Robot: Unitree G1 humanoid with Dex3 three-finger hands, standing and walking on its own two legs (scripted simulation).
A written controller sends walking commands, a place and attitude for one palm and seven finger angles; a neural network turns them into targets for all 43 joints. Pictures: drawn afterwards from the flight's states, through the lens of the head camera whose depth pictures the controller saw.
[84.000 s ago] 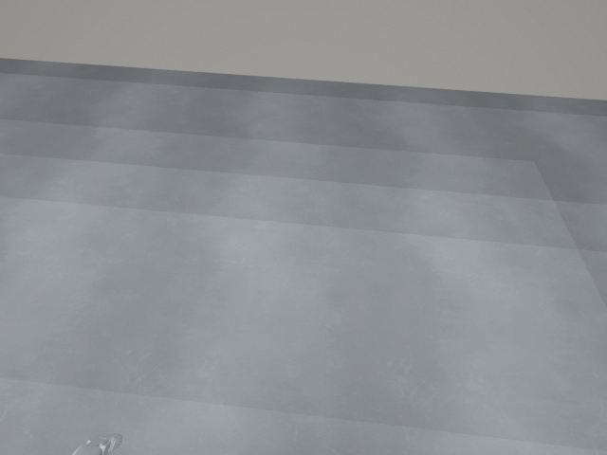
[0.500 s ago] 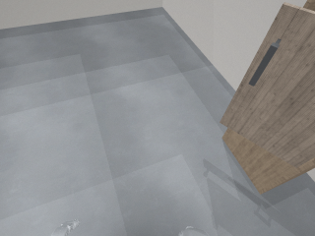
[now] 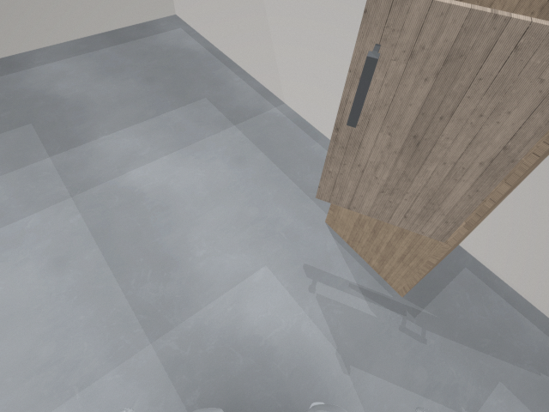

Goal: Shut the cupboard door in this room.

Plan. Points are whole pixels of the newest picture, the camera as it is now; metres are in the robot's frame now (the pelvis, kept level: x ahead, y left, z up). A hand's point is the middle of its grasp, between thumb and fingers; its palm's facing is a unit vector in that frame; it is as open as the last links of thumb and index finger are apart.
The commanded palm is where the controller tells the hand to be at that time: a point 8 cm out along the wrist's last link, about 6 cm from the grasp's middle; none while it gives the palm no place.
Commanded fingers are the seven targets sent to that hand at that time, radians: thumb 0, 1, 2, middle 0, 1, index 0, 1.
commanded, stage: turn to face it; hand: left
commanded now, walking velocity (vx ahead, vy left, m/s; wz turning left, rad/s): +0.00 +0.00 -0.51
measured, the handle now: (364, 87) +0.71 -0.13 +0.08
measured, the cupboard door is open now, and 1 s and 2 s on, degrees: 30 30 30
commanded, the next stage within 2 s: take the last steps up to it in 0.46 s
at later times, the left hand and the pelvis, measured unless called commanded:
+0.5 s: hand out of the picture +0.13 +0.15 -0.15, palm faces -0.22 -0.95 -0.23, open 7.4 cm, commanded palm none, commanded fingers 0.00 0.90 0.90 -0.20 -0.30 -0.20 -0.30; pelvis +0.01 -0.02 +0.01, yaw -13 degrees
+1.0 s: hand (229, 367) +0.21 +0.09 -0.16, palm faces -0.37 -0.91 -0.20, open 7.4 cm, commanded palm none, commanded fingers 0.00 0.90 0.90 -0.20 -0.30 -0.20 -0.30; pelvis +0.06 -0.07 +0.00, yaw -20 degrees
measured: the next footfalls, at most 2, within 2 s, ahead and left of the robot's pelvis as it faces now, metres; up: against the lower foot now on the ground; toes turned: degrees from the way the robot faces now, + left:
right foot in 0.28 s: +0.01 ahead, -0.15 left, +0.00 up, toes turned -12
left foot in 0.60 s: +0.09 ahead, +0.09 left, +0.00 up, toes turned -10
